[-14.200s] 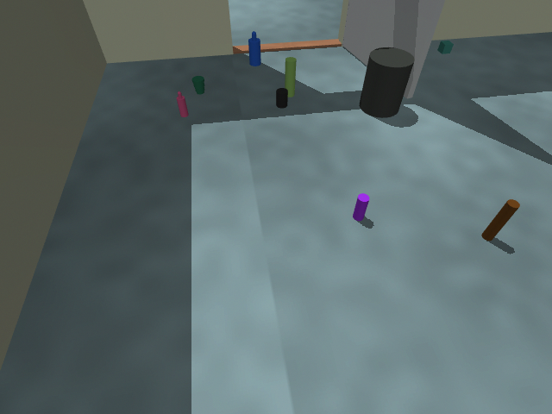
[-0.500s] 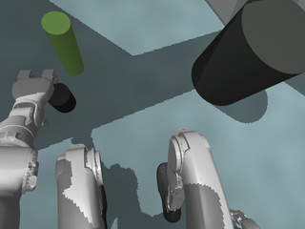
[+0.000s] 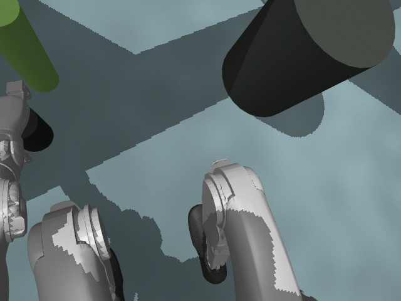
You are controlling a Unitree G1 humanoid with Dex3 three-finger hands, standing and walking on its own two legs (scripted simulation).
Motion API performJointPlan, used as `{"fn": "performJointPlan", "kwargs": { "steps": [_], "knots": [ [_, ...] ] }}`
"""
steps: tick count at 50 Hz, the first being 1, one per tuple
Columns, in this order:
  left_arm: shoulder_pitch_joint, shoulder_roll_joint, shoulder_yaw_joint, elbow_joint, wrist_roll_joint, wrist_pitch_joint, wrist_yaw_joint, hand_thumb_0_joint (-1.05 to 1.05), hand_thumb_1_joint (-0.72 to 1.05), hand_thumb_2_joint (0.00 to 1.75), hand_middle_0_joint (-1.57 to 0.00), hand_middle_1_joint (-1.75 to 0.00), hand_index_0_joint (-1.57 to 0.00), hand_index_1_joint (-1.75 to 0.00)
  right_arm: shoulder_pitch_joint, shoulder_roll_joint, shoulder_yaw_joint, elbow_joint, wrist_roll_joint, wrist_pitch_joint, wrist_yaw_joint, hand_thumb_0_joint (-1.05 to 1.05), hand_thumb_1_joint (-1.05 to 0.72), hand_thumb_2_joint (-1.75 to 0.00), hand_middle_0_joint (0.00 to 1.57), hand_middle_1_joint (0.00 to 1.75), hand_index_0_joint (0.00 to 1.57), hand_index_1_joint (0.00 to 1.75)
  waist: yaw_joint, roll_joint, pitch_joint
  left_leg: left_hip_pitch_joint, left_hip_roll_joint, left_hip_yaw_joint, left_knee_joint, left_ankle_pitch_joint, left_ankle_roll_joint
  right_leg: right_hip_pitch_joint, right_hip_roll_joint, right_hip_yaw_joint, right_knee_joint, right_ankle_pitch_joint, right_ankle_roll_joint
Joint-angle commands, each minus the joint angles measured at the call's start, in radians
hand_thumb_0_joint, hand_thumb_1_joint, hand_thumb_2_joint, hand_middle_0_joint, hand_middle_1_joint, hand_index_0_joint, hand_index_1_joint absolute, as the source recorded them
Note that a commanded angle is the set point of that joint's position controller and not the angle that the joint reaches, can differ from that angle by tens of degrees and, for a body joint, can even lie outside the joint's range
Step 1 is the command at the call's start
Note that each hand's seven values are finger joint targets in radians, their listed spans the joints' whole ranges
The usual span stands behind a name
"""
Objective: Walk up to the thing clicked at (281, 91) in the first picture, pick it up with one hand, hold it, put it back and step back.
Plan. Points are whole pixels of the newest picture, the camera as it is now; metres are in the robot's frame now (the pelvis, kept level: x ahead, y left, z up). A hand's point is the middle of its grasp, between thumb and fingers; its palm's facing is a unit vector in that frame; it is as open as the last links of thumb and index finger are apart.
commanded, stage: rest palm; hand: left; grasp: from above
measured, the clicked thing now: (22, 123) +0.50 +0.26 -0.26
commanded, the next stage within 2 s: close in 0.46 s
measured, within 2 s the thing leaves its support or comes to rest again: neither
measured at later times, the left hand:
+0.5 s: hand (21, 136) +0.46 +0.25 -0.23, palm faces -0.45 -0.11 -0.89, open 13.5 cm
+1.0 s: hand (22, 135) +0.46 +0.25 -0.23, palm faces -0.45 -0.10 -0.89, open 12.1 cm
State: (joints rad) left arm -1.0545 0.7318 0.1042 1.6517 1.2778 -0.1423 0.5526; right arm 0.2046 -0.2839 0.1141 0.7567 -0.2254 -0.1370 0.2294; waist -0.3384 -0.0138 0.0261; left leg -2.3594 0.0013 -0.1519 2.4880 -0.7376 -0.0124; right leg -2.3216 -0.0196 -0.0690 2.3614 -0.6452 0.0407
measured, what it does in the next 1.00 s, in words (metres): stands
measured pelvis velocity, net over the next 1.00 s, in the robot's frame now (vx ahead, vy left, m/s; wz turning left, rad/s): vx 0.00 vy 0.00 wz -0.05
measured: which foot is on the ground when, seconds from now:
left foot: down 0.00-1.00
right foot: down 0.00-1.00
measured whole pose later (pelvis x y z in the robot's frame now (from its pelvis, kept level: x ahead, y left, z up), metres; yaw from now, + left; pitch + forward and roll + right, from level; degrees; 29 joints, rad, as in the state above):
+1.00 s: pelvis +0.00 +0.00 -0.01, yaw -3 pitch +31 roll -11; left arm -1.09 0.82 0.10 1.78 1.31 -0.19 0.64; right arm 0.16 -0.31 0.19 0.74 -0.27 -0.21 0.31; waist -0.38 -0.05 0.07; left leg -2.35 0.00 -0.20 2.53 -0.75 -0.01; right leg -2.29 -0.01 -0.11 2.36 -0.64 0.05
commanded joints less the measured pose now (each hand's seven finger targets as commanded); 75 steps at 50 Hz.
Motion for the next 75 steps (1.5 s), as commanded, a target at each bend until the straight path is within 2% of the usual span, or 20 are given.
{"fn": "performJointPlan", "kwargs": {
  "steps": [1,3,7,8,9,14,19,25,27,30,33,36,43,45,53,58,60,61,62,75],
  "knots": [
    [-0.264,0.192,0.012,-0.076,-0.011,-0.027,0.014,0.00,-0.47,0.98,-0.07,-1.06,-0.08,-1.05,0.225,-0.287,-0.083,0.010,-0.003,-0.009,-0.001,0.00,-0.89,-0.90,0.20,0.30,0.20,0.30,-0.032,0.302,-0.692,0.461,-0.015,0.099,-0.239,0.258,0.040,0.449,0.044,-0.117,-0.201,0.257,-0.063],
    [-0.280,0.209,0.013,-0.124,-0.016,-0.049,0.020,0.00,-0.48,1.00,-0.08,-1.06,-0.08,-1.05,0.228,-0.292,-0.079,0.007,-0.001,-0.015,0.002,0.00,-0.90,-0.90,0.20,0.30,0.20,0.30,-0.012,0.337,-0.712,0.460,-0.016,0.096,-0.247,0.241,0.037,0.451,0.042,-0.118,-0.199,0.236,-0.068],
    [-0.278,0.195,0.004,-0.082,0.003,-0.069,0.039,0.00,-0.45,1.01,-0.09,-1.07,-0.10,-1.06,0.224,-0.289,-0.072,0.016,-0.009,-0.023,0.013,0.00,-0.89,-0.90,0.20,0.30,0.20,0.30,-0.039,0.312,-0.682,0.457,-0.012,0.091,-0.226,0.240,0.037,0.442,0.050,-0.127,-0.192,0.243,-0.064],
    [-0.300,0.243,0.031,-0.113,0.012,-0.077,0.053,0.00,-0.45,1.04,-0.09,-1.08,-0.10,-1.07,0.233,-0.301,-0.072,0.022,-0.011,-0.024,0.012,0.00,-0.89,-0.90,0.20,0.30,0.20,0.30,-0.033,0.335,-0.699,0.464,-0.012,0.087,-0.232,0.248,0.036,0.447,0.049,-0.130,-0.192,0.249,-0.065],
    [-0.286,0.207,0.007,-0.063,0.015,-0.076,0.054,0.00,-0.46,1.03,-0.09,-1.07,-0.09,-1.06,0.222,-0.294,-0.065,0.016,-0.012,-0.029,0.017,0.00,-0.90,-0.90,0.20,0.30,0.20,0.30,-0.048,0.310,-0.652,0.438,-0.012,0.089,-0.218,0.231,0.039,0.435,0.049,-0.127,-0.189,0.240,-0.064],
    [-0.278,0.233,0.032,-0.057,0.032,-0.075,0.098,0.00,-0.47,1.01,-0.08,-1.05,-0.08,-1.04,0.209,-0.303,-0.064,0.024,-0.024,-0.037,0.027,0.00,-0.89,-0.90,0.20,0.30,0.20,0.30,-0.038,0.340,-0.670,0.465,-0.009,0.085,-0.228,0.237,0.033,0.443,0.055,-0.134,-0.191,0.243,-0.065],
    [-0.313,0.230,0.023,0.017,0.050,-0.056,0.110,0.00,-0.45,1.02,-0.09,-1.05,-0.09,-1.05,0.192,-0.306,-0.046,0.029,-0.036,-0.054,0.042,0.00,-0.89,-0.90,0.20,0.30,0.20,0.30,-0.075,0.344,-0.571,0.447,-0.008,0.078,-0.218,0.212,0.031,0.370,0.049,-0.149,-0.177,0.224,-0.063],
    [-0.310,0.240,0.019,0.031,0.047,-0.041,0.115,0.00,-0.43,0.98,-0.10,-1.05,-0.11,-1.04,0.163,-0.322,-0.041,0.017,-0.045,-0.065,0.056,0.00,-0.89,-0.90,0.20,0.30,0.20,0.30,-0.074,0.350,-0.571,0.439,-0.009,0.071,-0.228,0.185,0.031,0.379,0.053,-0.154,-0.182,0.206,-0.062],
    [-0.299,0.275,0.046,-0.011,0.045,-0.039,0.118,0.00,-0.46,1.01,-0.09,-1.06,-0.09,-1.05,0.172,-0.333,-0.048,0.009,-0.041,-0.058,0.054,0.00,-0.90,-0.90,0.20,0.30,0.20,0.30,-0.050,0.413,-0.646,0.504,-0.006,0.067,-0.238,0.244,0.023,0.409,0.050,-0.155,-0.173,0.247,-0.066],
    [-0.285,0.215,0.003,0.062,0.042,-0.030,0.107,0.00,-0.29,1.00,-0.20,-1.08,-0.21,-1.06,0.159,-0.318,-0.030,0.005,-0.047,-0.067,0.066,0.00,-0.89,-0.90,0.20,0.30,0.20,0.30,-0.090,0.335,-0.552,0.442,-0.006,0.067,-0.213,0.210,0.032,0.382,0.055,-0.157,-0.173,0.234,-0.059],
    [-0.274,0.272,0.032,0.031,0.026,-0.032,0.113,0.00,-0.25,0.94,-0.22,-1.06,-0.25,-1.04,0.166,-0.339,-0.037,0.006,-0.045,-0.064,0.064,0.00,-0.90,-0.90,0.20,0.30,0.20,0.30,-0.053,0.379,-0.615,0.458,-0.006,0.066,-0.237,0.216,0.029,0.427,0.057,-0.153,-0.186,0.227,-0.065],
    [-0.279,0.210,-0.005,0.078,0.028,-0.031,0.099,0.00,-0.23,0.92,-0.23,-1.06,-0.26,-1.03,0.165,-0.315,-0.016,-0.005,-0.049,-0.068,0.072,0.00,-0.90,-0.90,0.20,0.30,0.20,0.30,-0.097,0.307,-0.533,0.413,-0.007,0.061,-0.222,0.190,0.036,0.394,0.058,-0.161,-0.185,0.213,-0.059],
    [-0.257,0.230,-0.003,0.046,0.021,-0.044,0.103,0.00,-0.19,0.92,-0.27,-1.05,-0.29,-1.03,0.168,-0.321,-0.021,-0.001,-0.036,-0.068,0.068,0.00,-0.90,-0.90,0.20,0.30,0.20,0.30,-0.058,0.357,-0.603,0.455,-0.004,0.056,-0.237,0.207,0.028,0.415,0.062,-0.158,-0.186,0.223,-0.065],
    [-0.273,0.221,-0.010,0.058,0.034,-0.045,0.102,0.00,-0.17,0.90,-0.28,-1.03,-0.30,-1.00,0.172,-0.327,-0.014,-0.007,-0.043,-0.072,0.073,0.00,-0.90,-0.90,0.20,0.30,0.20,0.30,-0.087,0.344,-0.551,0.453,-0.002,0.045,-0.238,0.215,0.026,0.384,0.058,-0.168,-0.176,0.232,-0.061],
    [-0.278,0.269,0.018,0.028,0.033,-0.045,0.114,0.00,-0.13,0.91,-0.34,-1.00,-0.35,-0.99,0.167,-0.338,-0.020,-0.008,-0.039,-0.078,0.074,0.00,-0.90,-0.90,0.20,0.30,0.20,0.30,-0.059,0.378,-0.590,0.462,-0.002,0.048,-0.252,0.196,0.025,0.399,0.060,-0.162,-0.186,0.209,-0.065],
    [-0.265,0.242,-0.002,0.077,0.041,-0.040,0.109,0.00,-0.10,0.88,-0.36,-0.97,-0.38,-0.95,0.148,-0.335,-0.013,-0.018,-0.044,-0.083,0.078,0.00,-0.90,-0.90,0.20,0.30,0.20,0.30,-0.085,0.330,-0.513,0.411,-0.005,0.053,-0.233,0.160,0.033,0.370,0.058,-0.161,-0.191,0.188,-0.060],
    [-0.261,0.285,0.023,0.040,0.041,-0.039,0.113,0.00,-0.08,0.90,-0.38,-0.98,-0.40,-0.96,0.152,-0.342,-0.022,-0.013,-0.038,-0.076,0.072,0.00,-0.90,-0.90,0.20,0.30,0.20,0.30,-0.055,0.351,-0.582,0.439,-0.005,0.062,-0.238,0.183,0.032,0.415,0.064,-0.151,-0.202,0.201,-0.063],
    [-0.289,0.251,-0.006,0.048,0.038,-0.039,0.109,0.00,-0.08,0.89,-0.39,-0.97,-0.40,-0.95,0.149,-0.345,-0.028,-0.020,-0.042,-0.079,0.073,0.00,-0.90,-0.90,0.20,0.30,0.20,0.30,-0.077,0.348,-0.560,0.419,-0.005,0.069,-0.224,0.169,0.036,0.406,0.064,-0.147,-0.201,0.193,-0.062],
    [-0.291,0.281,0.021,0.036,0.038,-0.039,0.116,0.00,-0.08,0.91,-0.39,-0.97,-0.40,-0.96,0.162,-0.338,-0.019,-0.009,-0.044,-0.077,0.073,0.00,-0.90,-0.90,0.20,0.30,0.20,0.30,-0.066,0.337,-0.577,0.421,-0.004,0.062,-0.232,0.180,0.035,0.417,0.062,-0.152,-0.204,0.200,-0.061],
    [-0.266,0.269,0.021,0.047,0.039,-0.039,0.110,0.00,0.00,0.89,-0.45,-0.94,-0.46,-0.93,0.166,-0.337,-0.022,-0.018,-0.045,-0.070,0.070,0.00,-0.90,-0.90,0.20,0.30,0.20,0.30,-0.070,0.331,-0.585,0.427,-0.005,0.064,-0.226,0.217,0.036,0.427,0.062,-0.152,-0.199,0.230,-0.059]
  ]
}}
